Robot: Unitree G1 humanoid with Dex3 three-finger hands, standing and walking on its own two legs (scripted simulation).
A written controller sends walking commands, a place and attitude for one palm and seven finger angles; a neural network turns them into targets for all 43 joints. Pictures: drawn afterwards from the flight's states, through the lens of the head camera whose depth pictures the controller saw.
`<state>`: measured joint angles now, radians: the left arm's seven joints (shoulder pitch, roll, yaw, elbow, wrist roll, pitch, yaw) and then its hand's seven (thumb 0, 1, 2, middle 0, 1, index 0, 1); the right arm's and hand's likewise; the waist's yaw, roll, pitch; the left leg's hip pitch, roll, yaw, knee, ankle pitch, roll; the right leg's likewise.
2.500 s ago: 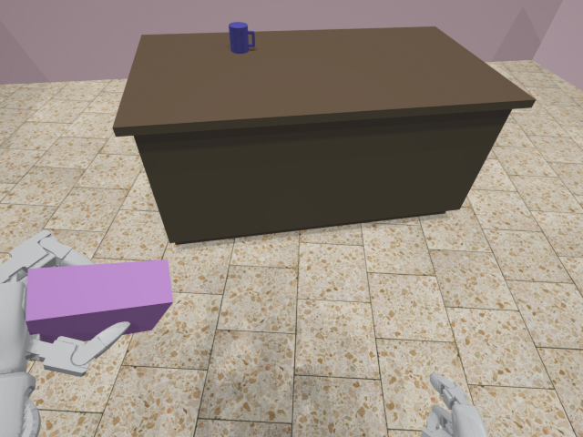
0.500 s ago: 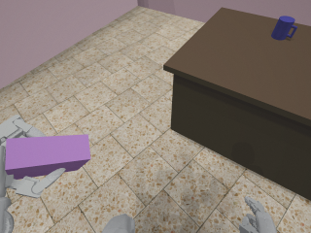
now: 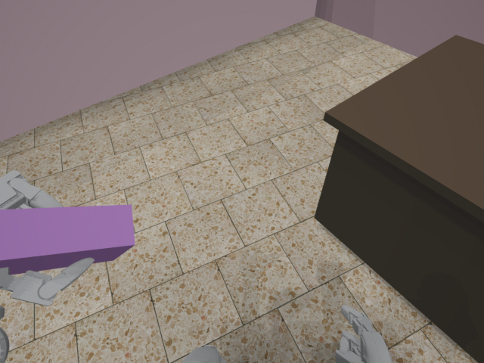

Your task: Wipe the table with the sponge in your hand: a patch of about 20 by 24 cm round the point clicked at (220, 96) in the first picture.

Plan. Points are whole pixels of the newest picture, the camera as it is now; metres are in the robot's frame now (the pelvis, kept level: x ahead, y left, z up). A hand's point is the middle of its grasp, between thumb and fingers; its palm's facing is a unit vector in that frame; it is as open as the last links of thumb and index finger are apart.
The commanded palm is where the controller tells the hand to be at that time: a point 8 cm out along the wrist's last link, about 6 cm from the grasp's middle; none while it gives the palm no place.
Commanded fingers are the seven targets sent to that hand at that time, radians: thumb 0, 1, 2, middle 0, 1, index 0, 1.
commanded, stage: walk to a spot facing it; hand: left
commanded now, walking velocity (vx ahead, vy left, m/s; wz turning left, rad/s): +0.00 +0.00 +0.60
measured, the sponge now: (86, 238) +0.22 +0.21 +0.17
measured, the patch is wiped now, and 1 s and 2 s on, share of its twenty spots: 0.00 0.00 0.00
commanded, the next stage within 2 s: turn to face it in 1.80 s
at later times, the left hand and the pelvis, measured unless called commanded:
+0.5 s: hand out of the picture +0.07 +0.28 +0.20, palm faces +0.64 -0.68 -0.37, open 9.2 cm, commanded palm +0.01 +0.31 +0.19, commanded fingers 0.00 0.10 1.30 -1.20 -1.60 -1.20 -1.60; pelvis -0.06 -0.01 +0.02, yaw +17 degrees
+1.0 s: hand out of the picture +0.03 +0.27 +0.19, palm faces +0.75 -0.47 -0.47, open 9.2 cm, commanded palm -0.04 +0.28 +0.19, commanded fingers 0.00 0.10 1.30 -1.20 -1.60 -1.20 -1.60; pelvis -0.03 -0.04 +0.02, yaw +32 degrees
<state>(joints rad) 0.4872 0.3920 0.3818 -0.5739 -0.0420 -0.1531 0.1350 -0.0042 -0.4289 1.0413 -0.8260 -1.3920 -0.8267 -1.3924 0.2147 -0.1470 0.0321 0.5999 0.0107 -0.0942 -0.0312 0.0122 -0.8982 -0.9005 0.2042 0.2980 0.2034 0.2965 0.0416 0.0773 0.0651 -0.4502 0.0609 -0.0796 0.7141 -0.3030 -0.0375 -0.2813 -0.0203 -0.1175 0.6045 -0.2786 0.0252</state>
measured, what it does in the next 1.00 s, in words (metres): steps on the spot, turning left: left foot, then right foot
